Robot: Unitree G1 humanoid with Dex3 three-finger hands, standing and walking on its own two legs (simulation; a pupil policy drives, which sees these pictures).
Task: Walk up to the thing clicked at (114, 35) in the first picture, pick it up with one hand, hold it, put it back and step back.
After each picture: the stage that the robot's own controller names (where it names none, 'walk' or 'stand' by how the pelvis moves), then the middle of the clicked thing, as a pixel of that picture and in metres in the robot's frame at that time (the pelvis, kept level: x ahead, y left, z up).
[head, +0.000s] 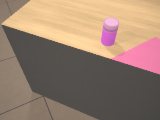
stand; (109, 32) +0.60 -0.11 +0.02
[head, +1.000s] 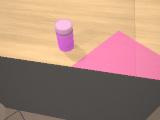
rise first; (65, 36) +0.51 +0.10 +0.05
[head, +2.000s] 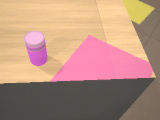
stand; (36, 49) +0.44 +0.18 +0.04
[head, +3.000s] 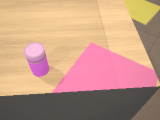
stand; (37, 60) +0.41 +0.17 +0.03
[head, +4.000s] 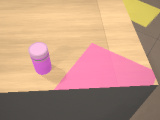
stand; (40, 59) +0.43 +0.17 +0.02
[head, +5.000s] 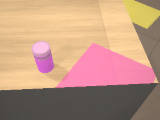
stand; (43, 57) +0.45 +0.16 +0.01
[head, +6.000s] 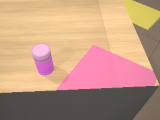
stand; (43, 60) +0.44 +0.16 +0.01
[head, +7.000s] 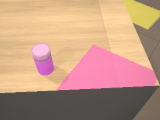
stand; (43, 60) +0.44 +0.16 +0.01
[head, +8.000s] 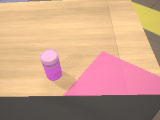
rise first; (51, 65) +0.42 +0.16 +0.02
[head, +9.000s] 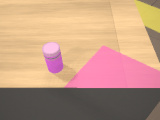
go down; (53, 58) +0.45 +0.16 +0.02
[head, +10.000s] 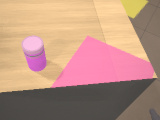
go down; (35, 54) +0.43 +0.14 +0.04
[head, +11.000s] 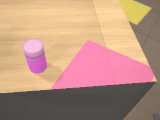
go down; (35, 56) +0.43 +0.15 +0.04
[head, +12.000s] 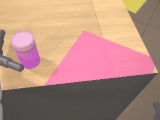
close in; (27, 51) +0.43 +0.16 +0.06
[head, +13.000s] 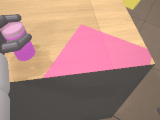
lift; (19, 41) +0.46 +0.18 +0.08
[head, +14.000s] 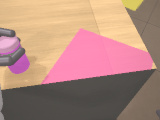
lift; (13, 54) +0.41 +0.20 +0.08
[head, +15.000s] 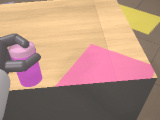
lift; (26, 64) +0.32 +0.17 +0.16
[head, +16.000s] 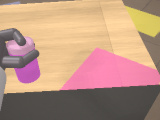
hold; (24, 60) +0.32 +0.17 +0.18
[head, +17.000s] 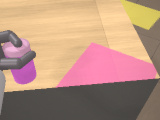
hold; (21, 61) +0.33 +0.18 +0.16
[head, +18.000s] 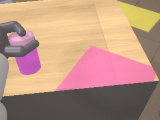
crouch; (26, 53) +0.36 +0.17 +0.17
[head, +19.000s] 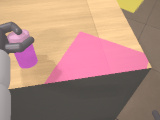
lower; (23, 49) +0.44 +0.17 +0.07
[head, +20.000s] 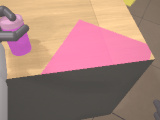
lower; (16, 35) +0.47 +0.18 +0.09
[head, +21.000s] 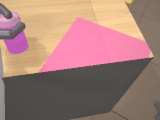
lower; (13, 33) +0.48 +0.19 +0.09
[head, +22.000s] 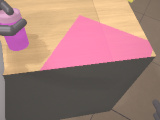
lower; (13, 30) +0.48 +0.18 +0.09
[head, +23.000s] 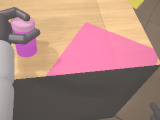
loosen; (25, 37) +0.46 +0.17 +0.09
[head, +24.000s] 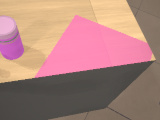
withdraw; (8, 39) +0.44 +0.18 +0.09
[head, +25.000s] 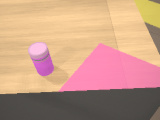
sink last; (41, 59) +0.42 +0.18 +0.06
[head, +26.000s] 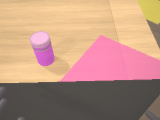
stand; (43, 49) +0.44 +0.17 +0.06
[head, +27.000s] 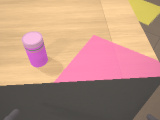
stand; (35, 50) +0.44 +0.17 +0.08
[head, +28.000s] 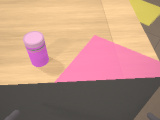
stand; (37, 49) +0.44 +0.17 +0.08
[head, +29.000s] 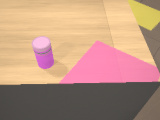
stand; (43, 53) +0.46 +0.17 +0.03
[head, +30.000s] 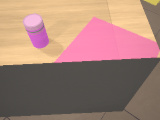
walk; (37, 32) +0.50 +0.19 +0.05
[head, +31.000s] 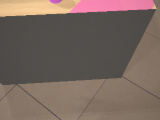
walk; out of the picture +0.75 +0.13 +0.04
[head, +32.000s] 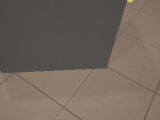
stand; out of the picture +1.03 +0.17 +0.03
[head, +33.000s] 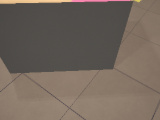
stand; out of the picture +1.03 +0.15 +0.01
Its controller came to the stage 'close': yes
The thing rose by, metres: 0.20
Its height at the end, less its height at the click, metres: +0.00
